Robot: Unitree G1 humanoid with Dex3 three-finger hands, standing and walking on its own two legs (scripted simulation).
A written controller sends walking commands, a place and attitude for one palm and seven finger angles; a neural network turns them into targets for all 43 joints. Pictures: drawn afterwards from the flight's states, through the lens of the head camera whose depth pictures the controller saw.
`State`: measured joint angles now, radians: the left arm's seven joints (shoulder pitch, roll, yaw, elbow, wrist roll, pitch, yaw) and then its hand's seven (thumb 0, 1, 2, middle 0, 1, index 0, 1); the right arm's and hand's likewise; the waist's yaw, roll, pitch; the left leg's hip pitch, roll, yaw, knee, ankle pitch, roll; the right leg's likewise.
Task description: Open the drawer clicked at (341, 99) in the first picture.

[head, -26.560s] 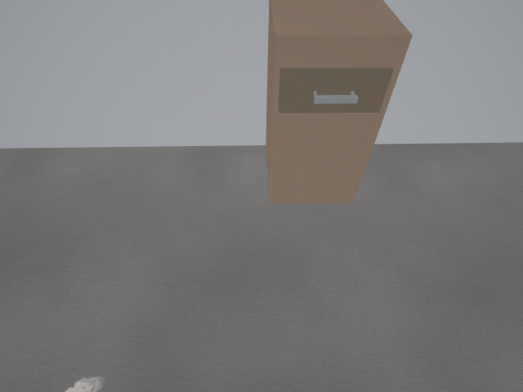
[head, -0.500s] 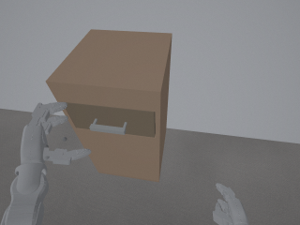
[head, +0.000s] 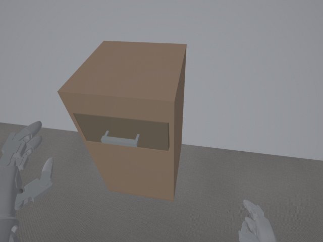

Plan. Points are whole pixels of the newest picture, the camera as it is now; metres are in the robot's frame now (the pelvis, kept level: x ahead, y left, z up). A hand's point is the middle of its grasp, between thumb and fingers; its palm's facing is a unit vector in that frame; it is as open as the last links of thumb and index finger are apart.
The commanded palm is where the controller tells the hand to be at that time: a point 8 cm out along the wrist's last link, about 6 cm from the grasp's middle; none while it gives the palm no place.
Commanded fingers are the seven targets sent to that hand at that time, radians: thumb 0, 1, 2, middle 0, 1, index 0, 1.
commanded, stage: draw the hand back to the body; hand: left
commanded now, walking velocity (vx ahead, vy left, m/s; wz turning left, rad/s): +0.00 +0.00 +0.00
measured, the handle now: (121, 137) +0.52 +0.26 -0.15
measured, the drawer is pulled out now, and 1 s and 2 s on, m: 0.00 0.00 0.00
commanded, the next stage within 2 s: step back with the hand held close in 0.16 s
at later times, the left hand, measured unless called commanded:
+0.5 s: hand (39, 184) +0.17 +0.26 +0.14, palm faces +0.35 -0.82 -0.46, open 7.5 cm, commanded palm +0.11 +0.30 +0.17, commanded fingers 0.00 0.90 0.90 -0.20 -0.30 -0.20 -0.30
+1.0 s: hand (15, 224) +0.10 +0.25 +0.15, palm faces +0.38 -0.81 -0.44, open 7.5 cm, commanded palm +0.04 +0.30 +0.17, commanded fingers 0.00 0.90 0.90 -0.20 -0.30 -0.20 -0.30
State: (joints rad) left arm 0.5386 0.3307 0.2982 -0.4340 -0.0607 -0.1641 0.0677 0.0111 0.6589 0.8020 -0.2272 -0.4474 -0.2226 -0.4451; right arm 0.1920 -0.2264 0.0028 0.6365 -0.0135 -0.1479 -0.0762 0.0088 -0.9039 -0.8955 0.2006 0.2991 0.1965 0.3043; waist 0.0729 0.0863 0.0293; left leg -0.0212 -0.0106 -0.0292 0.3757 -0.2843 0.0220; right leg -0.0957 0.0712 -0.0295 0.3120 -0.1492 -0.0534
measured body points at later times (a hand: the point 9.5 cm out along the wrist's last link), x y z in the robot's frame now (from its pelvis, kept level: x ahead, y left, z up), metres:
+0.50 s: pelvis -0.02 +0.02 -0.01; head +0.00 +0.01 +0.44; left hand +0.15 +0.30 +0.17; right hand +0.16 -0.22 -0.09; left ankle -0.05 +0.11 -0.75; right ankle +0.02 -0.08 -0.75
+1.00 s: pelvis -0.09 +0.01 -0.02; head -0.08 +0.03 +0.43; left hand +0.07 +0.29 +0.17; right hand +0.08 -0.23 -0.09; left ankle -0.06 +0.12 -0.75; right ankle +0.01 -0.09 -0.74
